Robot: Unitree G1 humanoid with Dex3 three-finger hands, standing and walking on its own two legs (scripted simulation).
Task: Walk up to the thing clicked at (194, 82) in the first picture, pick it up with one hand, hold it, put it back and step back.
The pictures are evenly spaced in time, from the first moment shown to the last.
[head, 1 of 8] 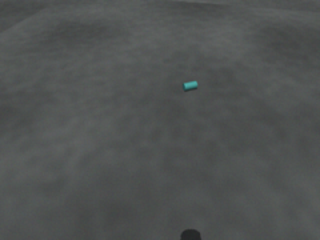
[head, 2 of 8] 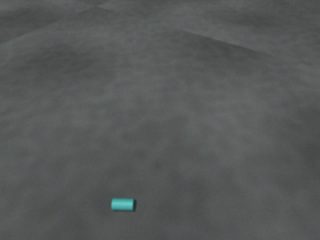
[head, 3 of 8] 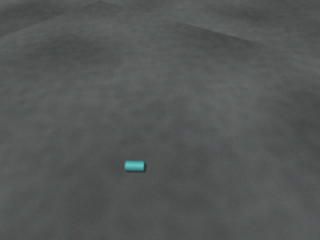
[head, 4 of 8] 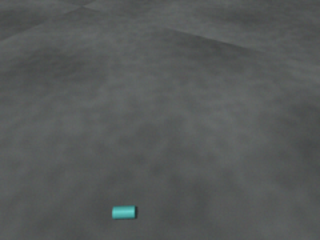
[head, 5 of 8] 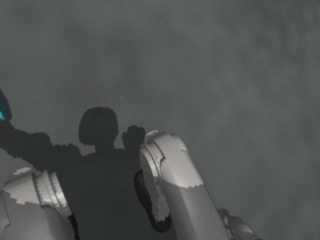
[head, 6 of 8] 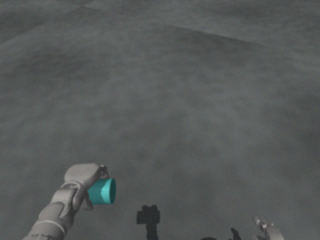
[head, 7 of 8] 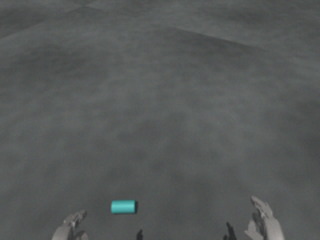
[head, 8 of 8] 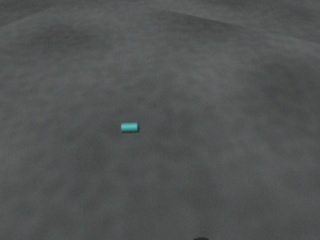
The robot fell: no
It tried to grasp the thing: yes
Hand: left
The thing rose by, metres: 0.67
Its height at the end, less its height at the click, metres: +0.00
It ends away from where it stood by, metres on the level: 0.01
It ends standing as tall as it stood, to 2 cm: yes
